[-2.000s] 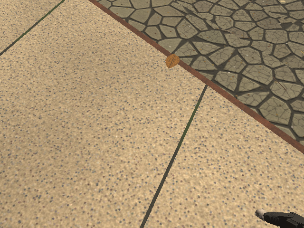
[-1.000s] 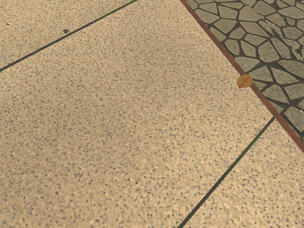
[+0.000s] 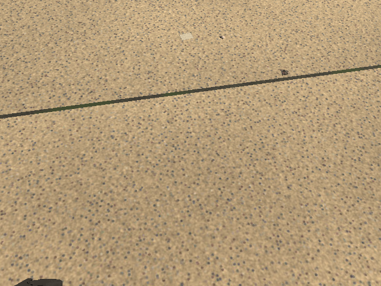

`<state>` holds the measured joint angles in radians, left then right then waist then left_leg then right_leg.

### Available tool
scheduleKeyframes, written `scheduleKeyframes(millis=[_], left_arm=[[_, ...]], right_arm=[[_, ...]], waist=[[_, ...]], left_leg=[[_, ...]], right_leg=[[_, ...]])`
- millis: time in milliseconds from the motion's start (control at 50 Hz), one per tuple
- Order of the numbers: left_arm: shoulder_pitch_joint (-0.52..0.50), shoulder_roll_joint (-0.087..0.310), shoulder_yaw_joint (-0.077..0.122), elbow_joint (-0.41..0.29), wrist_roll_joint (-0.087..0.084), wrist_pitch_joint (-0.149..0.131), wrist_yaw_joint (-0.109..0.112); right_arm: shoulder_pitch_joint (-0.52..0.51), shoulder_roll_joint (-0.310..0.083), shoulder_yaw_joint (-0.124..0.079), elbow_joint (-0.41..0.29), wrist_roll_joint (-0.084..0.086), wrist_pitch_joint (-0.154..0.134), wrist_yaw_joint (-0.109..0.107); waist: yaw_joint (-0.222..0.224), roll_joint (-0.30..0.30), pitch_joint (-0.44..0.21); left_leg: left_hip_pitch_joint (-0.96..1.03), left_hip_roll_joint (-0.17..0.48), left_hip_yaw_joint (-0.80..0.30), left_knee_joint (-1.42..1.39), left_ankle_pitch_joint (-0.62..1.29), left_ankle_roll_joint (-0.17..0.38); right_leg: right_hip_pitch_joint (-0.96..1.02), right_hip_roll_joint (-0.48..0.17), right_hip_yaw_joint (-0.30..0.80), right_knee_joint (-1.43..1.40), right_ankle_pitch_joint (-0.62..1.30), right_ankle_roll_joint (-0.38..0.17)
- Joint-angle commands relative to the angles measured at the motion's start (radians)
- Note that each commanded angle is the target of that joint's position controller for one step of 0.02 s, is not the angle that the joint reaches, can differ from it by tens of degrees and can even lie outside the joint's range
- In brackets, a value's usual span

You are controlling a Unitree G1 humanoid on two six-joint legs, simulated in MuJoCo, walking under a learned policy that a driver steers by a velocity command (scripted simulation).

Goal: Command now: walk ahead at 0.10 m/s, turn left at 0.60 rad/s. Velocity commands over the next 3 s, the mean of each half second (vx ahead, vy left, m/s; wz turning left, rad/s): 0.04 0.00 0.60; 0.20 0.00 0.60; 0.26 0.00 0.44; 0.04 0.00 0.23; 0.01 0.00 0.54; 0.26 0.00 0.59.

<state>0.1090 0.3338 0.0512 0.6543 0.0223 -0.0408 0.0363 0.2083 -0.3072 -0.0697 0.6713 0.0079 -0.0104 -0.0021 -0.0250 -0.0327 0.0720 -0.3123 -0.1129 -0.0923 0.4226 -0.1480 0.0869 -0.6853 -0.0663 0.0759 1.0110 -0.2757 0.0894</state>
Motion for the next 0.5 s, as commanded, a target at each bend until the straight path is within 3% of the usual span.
scheduleKeyframes(millis=[20, 80, 140, 180, 200, 220, 240, 260, 280, 300, 320, 340, 380, 420, 500], left_arm=[[0.052, 0.056, 0.014, -0.049, -0.002, 0.007, 0.000], [-0.020, 0.059, 0.013, -0.075, -0.012, 0.008, -0.008], [-0.046, 0.068, 0.019, -0.089, -0.013, -0.001, -0.016], [-0.024, 0.075, 0.026, -0.089, -0.016, -0.011, -0.021], [0.006, 0.074, 0.031, -0.081, -0.017, -0.016, -0.023], [0.038, 0.096, 0.039, -0.075, -0.010, -0.023, -0.020], [0.055, 0.163, 0.052, -0.088, 0.004, -0.018, -0.010], [0.086, 0.179, 0.058, -0.066, 0.029, -0.003, -0.014], [0.092, 0.126, 0.050, -0.075, 0.006, 0.002, -0.014], [0.072, 0.079, 0.037, -0.086, 0.002, 0.005, -0.010], [0.039, 0.062, 0.033, -0.091, -0.001, 0.012, -0.007], [0.014, 0.058, 0.031, -0.093, -0.011, 0.017, -0.003], [0.005, 0.073, 0.035, -0.087, -0.001, 0.028, 0.003], [0.023, 0.085, 0.045, -0.077, 0.002, 0.036, 0.008], [0.013, 0.124, 0.064, -0.066, -0.010, 0.045, 0.004]], right_arm=[[-0.038, -0.166, -0.046, -0.059, 0.010, 0.005, -0.023], [-0.023, -0.173, -0.047, -0.049, 0.010, 0.022, -0.030], [-0.015, -0.170, -0.045, -0.047, 0.011, 0.035, -0.029], [-0.033, -0.162, -0.041, -0.056, 0.016, 0.041, -0.030], [-0.058, -0.154, -0.038, -0.064, 0.021, 0.044, -0.031], [-0.063, -0.133, -0.031, -0.075, 0.019, 0.043, -0.032], [-0.003, -0.076, -0.015, -0.081, -0.001, 0.041, -0.031], [0.050, -0.098, -0.021, -0.089, 0.009, 0.035, -0.033], [0.086, -0.186, -0.046, -0.063, -0.002, 0.031, -0.030], [0.056, -0.215, -0.061, -0.042, 0.012, 0.040, -0.029], [0.049, -0.196, -0.062, -0.028, 0.018, 0.056, -0.034], [0.032, -0.177, -0.059, -0.036, 0.019, 0.069, -0.036], [0.008, -0.113, -0.042, -0.053, 0.025, 0.077, -0.030], [-0.027, -0.087, -0.034, -0.075, 0.023, 0.073, -0.028], [-0.056, -0.078, -0.026, -0.102, 0.014, 0.070, -0.011]], waist=[[0.036, 0.112, -0.191], [0.010, 0.131, -0.176], [-0.001, 0.153, -0.172], [0.015, 0.177, -0.170], [0.043, 0.183, -0.167], [0.056, 0.161, -0.180], [0.022, -0.026, -0.250], [-0.008, -0.272, -0.247], [0.006, -0.197, -0.252], [0.018, -0.119, -0.213], [0.009, -0.066, -0.183], [0.009, -0.067, -0.155], [0.013, -0.100, -0.129], [0.036, -0.139, -0.150], [0.051, -0.152, -0.186]], left_leg=[[0.077, 0.229, -0.199, -0.052, 0.449, 0.150], [0.107, 0.235, -0.272, -0.029, 0.338, 0.135], [0.153, 0.239, -0.346, 0.033, 0.353, 0.130], [0.173, 0.223, -0.394, 0.072, 0.359, 0.108], [0.163, 0.194, -0.397, 0.101, 0.331, 0.083], [0.105, 0.152, -0.378, 0.153, 0.234, 0.043], [-0.007, 0.061, -0.252, 0.355, -0.111, -0.017], [-0.231, -0.068, -0.120, 0.529, -0.580, -0.086], [-0.279, 0.009, -0.103, 0.730, -0.559, -0.135], [-0.293, 0.036, -0.085, 0.813, -0.481, -0.158], [-0.296, 0.053, -0.066, 0.837, -0.419, -0.178], [-0.303, 0.069, -0.054, 0.837, -0.371, -0.189], [-0.262, 0.076, 0.013, 0.759, -0.309, -0.199], [-0.252, 0.091, 0.044, 0.664, -0.298, -0.205], [-0.139, 0.136, 0.079, 0.470, -0.257, -0.183]], right_leg=[[0.105, 0.032, 0.002, -0.113, 0.096, 0.013], [0.113, 0.058, 0.025, -0.229, 0.103, 0.010], [0.151, 0.091, 0.036, -0.321, 0.032, -0.007], [0.226, 0.105, 0.033, -0.433, 0.026, -0.030], [0.301, 0.102, 0.021, -0.550, 0.113, -0.048], [0.436, 0.038, 0.046, -0.636, 0.289, -0.078], [0.616, -0.181, 0.216, -0.617, 0.597, -0.165], [0.707, -0.354, 0.470, -0.624, 0.813, -0.365], [0.698, -0.389, 0.494, -0.624, 0.747, -0.412], [0.658, -0.322, 0.362, -0.609, 0.685, -0.371], [0.621, -0.254, 0.263, -0.610, 0.596, -0.324], [0.589, -0.229, 0.213, -0.623, 0.535, -0.305], [0.537, -0.168, 0.101, -0.659, 0.500, -0.291], [0.582, -0.180, 0.066, -0.667, 0.516, -0.309], [0.580, -0.223, 0.014, -0.674, 0.491, -0.321]])
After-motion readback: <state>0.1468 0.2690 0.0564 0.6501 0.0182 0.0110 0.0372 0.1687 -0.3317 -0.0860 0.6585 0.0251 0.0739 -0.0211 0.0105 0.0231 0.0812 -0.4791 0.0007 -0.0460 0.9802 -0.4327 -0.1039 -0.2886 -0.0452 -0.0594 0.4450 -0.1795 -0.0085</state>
